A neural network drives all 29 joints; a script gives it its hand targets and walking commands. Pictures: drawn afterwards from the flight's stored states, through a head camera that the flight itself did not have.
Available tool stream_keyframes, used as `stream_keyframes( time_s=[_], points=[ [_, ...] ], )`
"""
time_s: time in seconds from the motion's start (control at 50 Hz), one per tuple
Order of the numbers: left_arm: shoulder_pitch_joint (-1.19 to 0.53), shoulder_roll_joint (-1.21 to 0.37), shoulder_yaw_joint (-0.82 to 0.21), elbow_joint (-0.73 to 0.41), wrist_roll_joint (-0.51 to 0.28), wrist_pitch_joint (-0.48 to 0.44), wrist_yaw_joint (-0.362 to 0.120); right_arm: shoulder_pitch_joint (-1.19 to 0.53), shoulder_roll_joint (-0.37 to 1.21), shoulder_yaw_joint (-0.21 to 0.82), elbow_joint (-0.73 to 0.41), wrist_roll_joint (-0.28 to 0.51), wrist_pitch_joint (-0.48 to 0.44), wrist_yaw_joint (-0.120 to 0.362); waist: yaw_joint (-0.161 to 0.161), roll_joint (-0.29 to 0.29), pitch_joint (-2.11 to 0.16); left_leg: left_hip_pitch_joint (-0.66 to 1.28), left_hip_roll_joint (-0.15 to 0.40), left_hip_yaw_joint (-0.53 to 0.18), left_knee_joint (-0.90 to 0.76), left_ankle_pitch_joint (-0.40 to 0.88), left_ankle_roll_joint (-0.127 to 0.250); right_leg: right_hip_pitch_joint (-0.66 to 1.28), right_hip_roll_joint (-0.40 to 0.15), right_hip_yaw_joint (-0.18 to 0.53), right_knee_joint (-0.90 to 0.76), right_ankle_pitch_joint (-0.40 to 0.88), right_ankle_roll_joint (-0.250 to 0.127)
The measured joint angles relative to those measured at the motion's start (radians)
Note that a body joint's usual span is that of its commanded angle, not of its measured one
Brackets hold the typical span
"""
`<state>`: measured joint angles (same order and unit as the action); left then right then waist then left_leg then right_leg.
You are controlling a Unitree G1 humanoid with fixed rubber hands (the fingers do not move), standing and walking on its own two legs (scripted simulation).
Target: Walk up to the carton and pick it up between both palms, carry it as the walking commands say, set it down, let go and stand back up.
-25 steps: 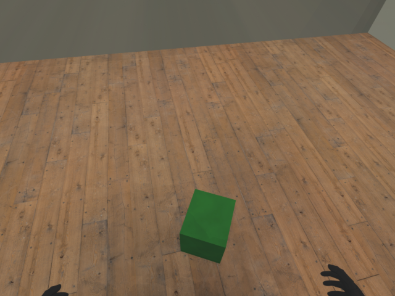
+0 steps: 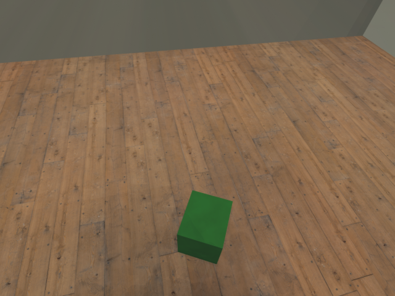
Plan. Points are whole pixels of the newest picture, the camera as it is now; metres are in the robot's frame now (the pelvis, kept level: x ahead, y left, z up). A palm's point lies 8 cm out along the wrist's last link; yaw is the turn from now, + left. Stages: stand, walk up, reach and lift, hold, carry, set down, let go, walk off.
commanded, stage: walk up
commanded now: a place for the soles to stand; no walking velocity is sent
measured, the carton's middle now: (204, 227) +0.53 -0.06 -0.65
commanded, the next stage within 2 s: none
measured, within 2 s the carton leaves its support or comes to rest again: neither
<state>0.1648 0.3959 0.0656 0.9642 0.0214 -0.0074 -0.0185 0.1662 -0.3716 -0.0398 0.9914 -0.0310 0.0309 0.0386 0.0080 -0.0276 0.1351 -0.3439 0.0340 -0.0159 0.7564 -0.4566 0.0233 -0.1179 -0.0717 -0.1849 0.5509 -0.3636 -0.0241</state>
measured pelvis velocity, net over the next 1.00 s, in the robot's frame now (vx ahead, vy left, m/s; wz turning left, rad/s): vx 0.14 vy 0.07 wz -0.31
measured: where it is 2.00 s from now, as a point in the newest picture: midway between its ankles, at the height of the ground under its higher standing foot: outside the picture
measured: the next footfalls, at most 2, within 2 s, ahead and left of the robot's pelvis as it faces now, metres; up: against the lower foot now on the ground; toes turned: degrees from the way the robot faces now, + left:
left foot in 0.16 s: +0.19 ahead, +0.18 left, +0.00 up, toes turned -18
right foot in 0.44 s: +0.19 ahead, -0.09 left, +0.00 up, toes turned -12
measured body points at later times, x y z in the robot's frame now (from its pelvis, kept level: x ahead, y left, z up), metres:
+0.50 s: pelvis +0.12 +0.06 -0.02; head +0.15 +0.04 +0.43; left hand +0.26 +0.37 -0.11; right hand +0.18 -0.26 -0.14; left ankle +0.14 +0.17 -0.73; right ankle +0.16 -0.07 -0.73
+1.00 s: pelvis +0.14 +0.07 +0.00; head +0.18 +0.07 +0.44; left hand +0.37 +0.32 -0.13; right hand +0.14 -0.26 -0.11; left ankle +0.14 +0.19 -0.73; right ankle +0.16 -0.07 -0.73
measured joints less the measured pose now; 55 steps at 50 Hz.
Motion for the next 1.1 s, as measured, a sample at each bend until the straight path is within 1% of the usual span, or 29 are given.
stream_keyframes(
  time_s=[0.04, 0.06, 0.12, 0.16, 0.18, 0.2, 0.24, 0.28, 0.3, 0.34, 0.38, 0.4, 0.42, 0.44, 0.46, 0.48, 0.5, 0.54, 0.56, 0.58, 0.6, 0.62, 0.64, 0.68, 0.8, 0.86, 0.96, 1.1],
  points=[
    [0.055, -0.006, 0.0, -0.009, 0.006, -0.014, 0.01, 0.02, -0.005, -0.015, -0.029, -0.008, -0.004, 0.016, 0.01, 0.009, -0.007, -0.019, 0.023, 0.019, 0.042, 0.017, -0.001, 0.036, -0.001, 0.002, -0.034, 0.011, 0.014],
    [0.083, -0.009, 0.001, -0.012, 0.009, -0.02, 0.013, 0.025, -0.009, -0.021, -0.042, -0.009, -0.006, 0.023, 0.017, 0.015, -0.009, -0.022, 0.034, 0.024, 0.034, 0.031, -0.004, 0.053, 0.0, 0.005, -0.049, 0.012, 0.022],
    [0.16, -0.009, 0.001, -0.017, 0.011, -0.028, 0.012, 0.02, -0.02, -0.031, -0.072, -0.005, -0.01, 0.037, 0.036, 0.032, -0.008, -0.009, 0.055, 0.031, -0.066, 0.081, -0.007, 0.089, -0.005, 0.022, -0.066, 0.001, 0.047],
    [0.201, -0.003, 0.001, -0.017, 0.007, -0.024, 0.006, 0.008, -0.024, -0.037, -0.093, -0.005, -0.02, 0.038, 0.042, 0.032, -0.006, 0.017, 0.046, 0.045, -0.144, 0.164, -0.006, 0.09, -0.025, 0.039, -0.027, -0.033, 0.063],
    [0.217, 0.002, 0.001, -0.015, 0.004, -0.019, 0.003, -0.001, -0.021, -0.039, -0.103, -0.007, -0.026, 0.034, 0.045, 0.019, -0.003, 0.024, 0.031, 0.062, -0.145, 0.224, -0.012, 0.075, -0.047, 0.058, 0.021, -0.065, 0.055],
    [0.229, 0.003, 0.002, -0.014, 0.001, -0.013, 0.0, -0.009, -0.02, -0.041, -0.118, -0.009, -0.033, 0.026, 0.048, 0.011, -0.002, 0.023, 0.022, 0.081, -0.127, 0.248, -0.014, 0.036, -0.06, 0.086, 0.114, -0.097, 0.033],
    [0.238, 0.005, 0.001, -0.024, -0.004, 0.007, 0.002, -0.023, -0.009, -0.038, -0.15, -0.01, -0.045, 0.005, 0.036, 0.004, 0.003, 0.023, 0.012, 0.106, -0.095, 0.206, -0.013, -0.073, -0.027, 0.182, 0.362, -0.169, 0.007],
    [0.224, 0.019, 0.001, -0.048, -0.008, 0.016, 0.005, -0.026, 0.011, -0.03, -0.172, -0.006, -0.057, -0.014, 0.02, -0.014, 0.017, 0.046, -0.001, 0.123, -0.104, 0.182, -0.001, -0.164, 0.007, 0.231, 0.543, -0.172, -0.01],
    [0.211, 0.025, 0.003, -0.063, -0.01, 0.013, 0.006, -0.022, 0.019, -0.024, -0.18, -0.004, -0.06, -0.019, 0.015, -0.022, 0.025, 0.062, -0.006, 0.133, -0.117, 0.182, 0.001, -0.198, 0.017, 0.24, 0.576, -0.164, -0.015],
    [0.186, 0.033, 0.002, -0.095, -0.012, 0.003, 0.01, -0.008, 0.025, -0.012, -0.188, 0.0, -0.059, -0.023, 0.009, -0.029, 0.034, 0.097, -0.013, 0.154, -0.141, 0.179, 0.003, -0.239, 0.019, 0.238, 0.539, -0.155, -0.015],
    [0.161, 0.036, -0.001, -0.125, -0.014, -0.001, 0.013, 0.004, 0.022, -0.003, -0.192, 0.003, -0.053, -0.023, 0.003, -0.028, 0.037, 0.125, -0.014, 0.177, -0.154, 0.168, 0.003, -0.26, 0.01, 0.221, 0.433, -0.138, -0.006],
    [0.148, 0.035, -0.003, -0.137, -0.016, 0.0, 0.014, 0.008, 0.017, 0.0, -0.193, 0.003, -0.049, -0.023, 0.0, -0.023, 0.039, 0.136, -0.011, 0.187, -0.15, 0.157, 0.0, -0.257, 0.006, 0.208, 0.356, -0.107, -0.002],
    [0.136, 0.035, -0.007, -0.146, -0.019, -0.002, 0.014, 0.01, 0.01, 0.005, -0.193, 0.006, -0.045, -0.022, -0.004, -0.014, 0.041, 0.142, -0.004, 0.195, -0.134, 0.141, -0.004, -0.243, 0.005, 0.194, 0.265, -0.05, -0.001],
    [0.126, 0.038, -0.01, -0.154, -0.02, -0.006, 0.015, 0.011, 0.003, 0.011, -0.193, 0.01, -0.041, -0.02, -0.007, -0.007, 0.042, 0.141, 0.004, 0.203, -0.106, 0.118, -0.01, -0.224, 0.009, 0.19, 0.178, 0.038, 0.0],
    [0.112, 0.039, -0.014, -0.157, -0.017, -0.008, 0.017, 0.008, -0.005, 0.016, -0.19, 0.016, -0.036, -0.018, -0.012, 0.006, 0.045, 0.138, 0.018, 0.207, -0.071, 0.091, -0.016, -0.216, 0.02, 0.191, 0.156, 0.129, 0.009],
    [0.095, 0.037, -0.019, -0.157, -0.015, -0.006, 0.019, 0.002, -0.012, 0.019, -0.184, 0.026, -0.029, -0.017, -0.02, 0.024, 0.049, 0.131, 0.032, 0.197, -0.036, 0.075, -0.019, -0.217, 0.033, 0.189, 0.171, 0.128, 0.016],
    [0.077, 0.038, -0.026, -0.16, -0.015, -0.001, 0.021, -0.003, -0.017, 0.021, -0.18, 0.038, -0.02, -0.018, -0.025, 0.036, 0.05, 0.119, 0.029, 0.169, -0.006, 0.043, -0.02, -0.221, 0.042, 0.191, 0.186, 0.102, 0.02],
    [0.037, 0.039, -0.036, -0.171, -0.017, 0.007, 0.025, -0.009, -0.027, 0.024, -0.176, 0.055, -0.004, -0.02, -0.024, 0.045, 0.049, 0.107, 0.006, 0.111, 0.018, -0.036, -0.015, -0.236, 0.053, 0.207, 0.207, 0.061, 0.024],
    [0.016, 0.04, -0.039, -0.176, -0.021, 0.01, 0.026, -0.013, -0.031, 0.026, -0.172, 0.059, -0.002, -0.021, -0.025, 0.046, 0.052, 0.112, -0.001, 0.099, -0.003, -0.004, -0.017, -0.241, 0.056, 0.215, 0.213, 0.052, 0.026],
    [-0.007, 0.043, -0.042, -0.179, -0.026, 0.014, 0.026, -0.016, -0.032, 0.027, -0.164, 0.061, -0.005, -0.022, -0.028, 0.042, 0.058, 0.121, -0.004, 0.103, -0.028, 0.076, -0.021, -0.24, 0.056, 0.222, 0.214, 0.048, 0.03],
    [-0.03, 0.045, -0.044, -0.176, -0.033, 0.019, 0.024, -0.019, -0.03, 0.029, -0.152, 0.058, -0.011, -0.024, -0.027, 0.031, 0.063, 0.133, -0.008, 0.114, -0.041, 0.089, -0.023, -0.237, 0.053, 0.234, 0.21, 0.051, 0.039],
    [-0.048, 0.044, -0.045, -0.173, -0.04, 0.024, 0.023, -0.018, -0.029, 0.032, -0.141, 0.054, -0.016, -0.024, -0.024, 0.025, 0.061, 0.143, -0.008, 0.125, -0.055, 0.075, -0.023, -0.233, 0.055, 0.244, 0.198, 0.056, 0.046],
    [-0.062, 0.041, -0.047, -0.17, -0.044, 0.028, 0.022, -0.017, -0.031, 0.035, -0.13, 0.052, -0.02, -0.023, -0.026, 0.025, 0.056, 0.148, -0.002, 0.131, -0.064, 0.061, -0.023, -0.228, 0.062, 0.248, 0.179, 0.064, 0.044],
    [-0.085, 0.038, -0.053, -0.159, -0.047, 0.029, 0.02, -0.019, -0.033, 0.038, -0.113, 0.048, -0.026, -0.021, -0.034, 0.027, 0.046, 0.155, 0.011, 0.137, -0.081, 0.05, -0.022, -0.213, 0.075, 0.25, 0.136, 0.084, 0.044],
    [-0.146, 0.042, -0.058, -0.092, -0.051, 0.028, 0.024, -0.04, -0.031, 0.041, -0.086, 0.056, -0.035, -0.022, -0.053, -0.01, 0.036, 0.185, 0.016, 0.165, -0.143, 0.073, -0.021, -0.195, 0.083, 0.272, 0.077, 0.114, 0.045],
    [-0.161, 0.033, -0.057, -0.059, -0.052, 0.036, 0.026, -0.052, -0.032, 0.034, -0.071, 0.057, -0.029, -0.023, -0.051, -0.019, 0.034, 0.196, 0.019, 0.18, -0.156, 0.076, -0.02, -0.19, 0.088, 0.282, 0.066, 0.123, 0.045],
    [-0.151, 0.014, -0.053, -0.007, -0.045, 0.045, 0.023, -0.069, -0.025, 0.022, -0.051, 0.049, -0.022, -0.023, -0.047, -0.015, 0.034, 0.211, 0.032, 0.198, -0.164, 0.077, -0.023, -0.18, 0.101, 0.293, 0.049, 0.136, 0.044],
    [-0.102, -0.005, -0.039, 0.045, -0.042, 0.045, 0.02, -0.084, -0.01, 0.01, -0.025, 0.04, -0.012, -0.021, -0.028, 0.003, 0.034, 0.22, 0.042, 0.214, -0.169, 0.08, -0.032, -0.185, 0.113, 0.305, 0.059, 0.138, 0.034]
  ],
)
